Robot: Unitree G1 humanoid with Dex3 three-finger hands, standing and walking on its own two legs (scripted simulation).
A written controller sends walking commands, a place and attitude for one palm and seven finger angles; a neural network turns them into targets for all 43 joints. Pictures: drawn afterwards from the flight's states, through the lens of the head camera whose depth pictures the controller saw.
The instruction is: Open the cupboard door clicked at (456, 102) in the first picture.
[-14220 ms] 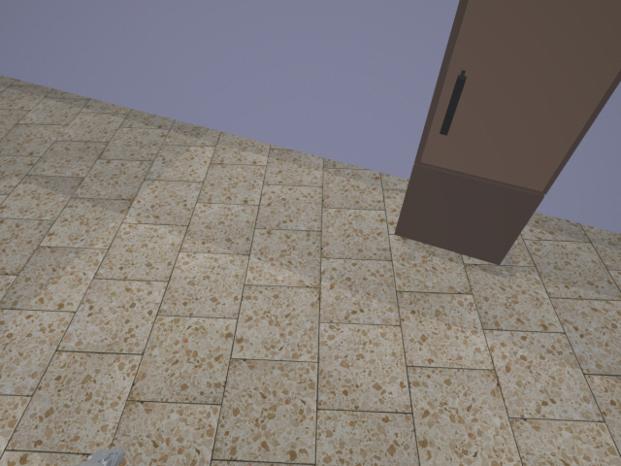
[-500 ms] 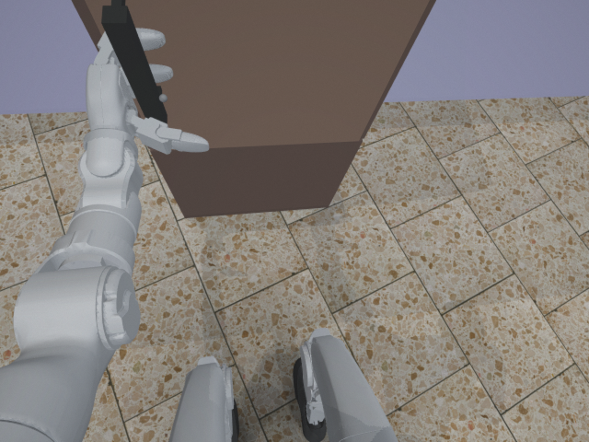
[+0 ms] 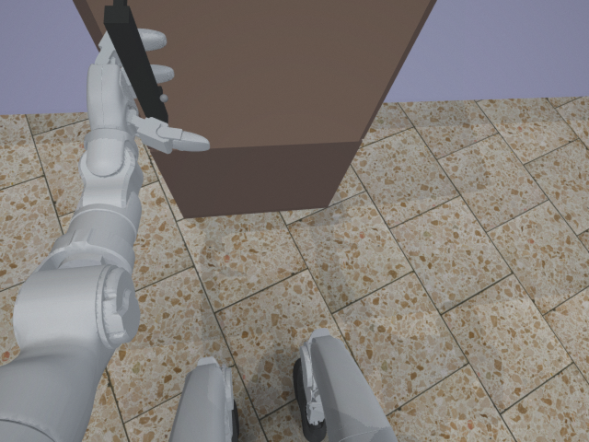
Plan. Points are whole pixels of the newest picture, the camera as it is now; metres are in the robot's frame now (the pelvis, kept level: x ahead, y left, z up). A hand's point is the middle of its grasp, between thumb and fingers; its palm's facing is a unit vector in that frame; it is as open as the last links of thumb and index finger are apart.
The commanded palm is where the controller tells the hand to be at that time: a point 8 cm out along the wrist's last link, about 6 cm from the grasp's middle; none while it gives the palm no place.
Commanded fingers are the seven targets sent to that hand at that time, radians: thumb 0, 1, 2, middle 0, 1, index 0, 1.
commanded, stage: close the thumb around the handle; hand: left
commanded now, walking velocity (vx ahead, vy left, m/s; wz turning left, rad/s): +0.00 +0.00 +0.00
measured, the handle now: (142, 64) +0.59 +0.12 +0.05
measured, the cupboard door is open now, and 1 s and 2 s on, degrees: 0 3 40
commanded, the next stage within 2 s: pull the door open along its arc in 0.62 s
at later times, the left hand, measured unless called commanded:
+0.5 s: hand (165, 98) +0.55 +0.10 +0.04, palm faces -0.01 -1.00 -0.03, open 6.2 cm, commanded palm +0.52 +0.14 +0.04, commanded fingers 0.00 0.90 0.90 -0.40 -1.35 -0.40 -1.35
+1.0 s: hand (167, 111) +0.53 +0.10 +0.04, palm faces -0.02 -1.00 -0.01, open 5.7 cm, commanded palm +0.46 +0.15 +0.04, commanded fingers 0.00 0.90 0.90 -0.40 -1.35 -0.40 -1.35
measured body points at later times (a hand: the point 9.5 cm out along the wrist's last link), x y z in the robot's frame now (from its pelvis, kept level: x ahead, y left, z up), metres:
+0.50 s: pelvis +0.00 +0.00 +0.00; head +0.19 +0.02 +0.41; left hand +0.54 +0.15 +0.04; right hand +0.01 -0.26 -0.12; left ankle +0.00 +0.11 -0.59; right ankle +0.06 -0.12 -0.59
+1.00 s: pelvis +0.01 +0.00 +0.01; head +0.18 +0.00 +0.43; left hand +0.52 +0.15 +0.04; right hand +0.03 -0.26 -0.11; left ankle +0.00 +0.11 -0.59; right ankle +0.06 -0.12 -0.59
